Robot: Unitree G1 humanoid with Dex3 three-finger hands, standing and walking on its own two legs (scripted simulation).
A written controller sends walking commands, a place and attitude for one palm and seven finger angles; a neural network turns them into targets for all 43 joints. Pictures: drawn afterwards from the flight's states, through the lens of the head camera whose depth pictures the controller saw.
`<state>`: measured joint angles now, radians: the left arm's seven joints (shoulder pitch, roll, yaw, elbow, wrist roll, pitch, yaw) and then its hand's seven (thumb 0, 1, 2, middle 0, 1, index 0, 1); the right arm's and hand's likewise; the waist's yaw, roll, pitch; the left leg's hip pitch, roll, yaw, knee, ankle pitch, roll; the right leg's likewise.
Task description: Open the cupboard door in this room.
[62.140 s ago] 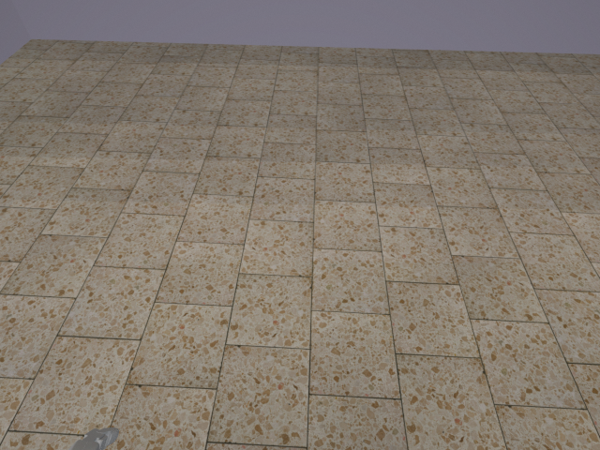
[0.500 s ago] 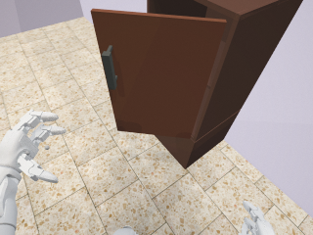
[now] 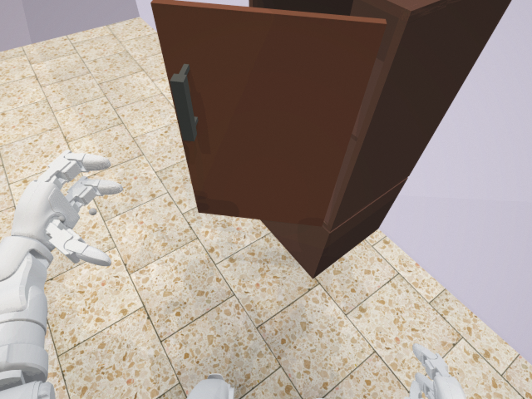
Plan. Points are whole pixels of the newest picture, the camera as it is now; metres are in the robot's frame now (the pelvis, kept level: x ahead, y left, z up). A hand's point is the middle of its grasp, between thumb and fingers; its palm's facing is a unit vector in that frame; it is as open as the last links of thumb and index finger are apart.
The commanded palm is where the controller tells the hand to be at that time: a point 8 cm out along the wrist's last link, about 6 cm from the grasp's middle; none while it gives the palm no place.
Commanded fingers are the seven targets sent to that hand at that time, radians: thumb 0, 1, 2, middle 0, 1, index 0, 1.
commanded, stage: move the hooked fingers beside the handle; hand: left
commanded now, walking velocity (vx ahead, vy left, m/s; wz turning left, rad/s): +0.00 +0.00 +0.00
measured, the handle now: (187, 103) +0.62 +0.19 +0.08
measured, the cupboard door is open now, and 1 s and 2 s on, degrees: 46 46 46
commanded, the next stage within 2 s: none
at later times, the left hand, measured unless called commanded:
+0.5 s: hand (107, 170) +0.42 +0.27 +0.09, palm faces -0.08 -1.00 +0.02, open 14.0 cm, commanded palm +0.41 +0.32 +0.09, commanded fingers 0.00 -0.50 0.30 -0.30 -1.20 -0.30 -1.20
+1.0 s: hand (140, 132) +0.52 +0.25 +0.09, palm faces -0.07 -1.00 -0.01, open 14.0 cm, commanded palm +0.51 +0.30 +0.08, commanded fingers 0.00 -0.50 0.30 -0.30 -1.20 -0.30 -1.20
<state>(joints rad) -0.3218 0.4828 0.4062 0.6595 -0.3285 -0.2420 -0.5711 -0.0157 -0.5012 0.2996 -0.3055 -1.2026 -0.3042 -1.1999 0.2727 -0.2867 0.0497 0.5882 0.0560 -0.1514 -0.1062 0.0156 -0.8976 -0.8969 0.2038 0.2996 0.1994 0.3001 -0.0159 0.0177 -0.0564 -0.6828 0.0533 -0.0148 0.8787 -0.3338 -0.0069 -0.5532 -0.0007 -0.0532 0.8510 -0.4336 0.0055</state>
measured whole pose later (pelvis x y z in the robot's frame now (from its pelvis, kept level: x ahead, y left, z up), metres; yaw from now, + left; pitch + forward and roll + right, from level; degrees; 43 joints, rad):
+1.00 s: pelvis +0.01 +0.02 -0.02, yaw -3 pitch +19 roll -4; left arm -0.96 0.73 0.47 1.24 -0.12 -0.31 -0.48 -0.02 -0.50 0.30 -0.30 -1.20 -0.30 -1.20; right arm 0.40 -0.29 0.05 0.63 0.02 0.03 -0.06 0.01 -0.90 -0.90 0.20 0.30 0.20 0.30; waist -0.17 0.01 -0.07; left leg -0.97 0.08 0.00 1.02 -0.39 0.01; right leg -0.84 0.02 -0.03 0.96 -0.46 0.02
